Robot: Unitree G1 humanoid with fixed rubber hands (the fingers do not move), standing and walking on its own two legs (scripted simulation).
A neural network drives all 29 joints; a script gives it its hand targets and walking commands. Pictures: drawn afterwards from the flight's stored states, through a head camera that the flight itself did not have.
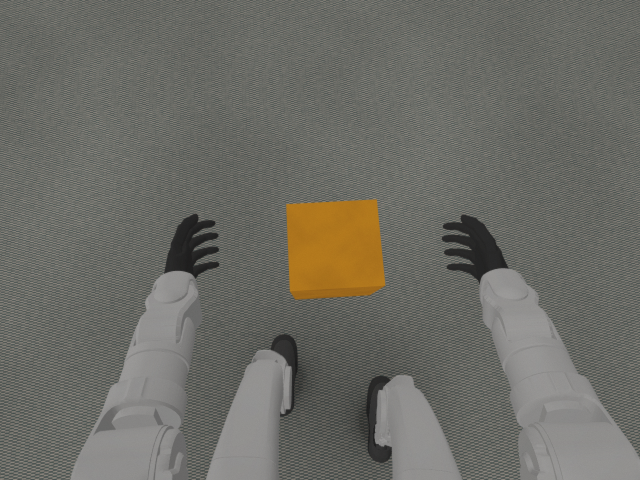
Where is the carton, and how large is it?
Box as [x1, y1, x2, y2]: [286, 199, 384, 299]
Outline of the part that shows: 376,199 286,204 290,291 295,299 365,295 372,293 384,285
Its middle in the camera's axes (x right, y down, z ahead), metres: +0.03 +0.04 +0.98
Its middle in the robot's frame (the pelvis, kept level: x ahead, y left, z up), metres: +0.46 +0.01 -0.57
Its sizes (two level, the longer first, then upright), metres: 0.210 0.200 0.250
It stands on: the floor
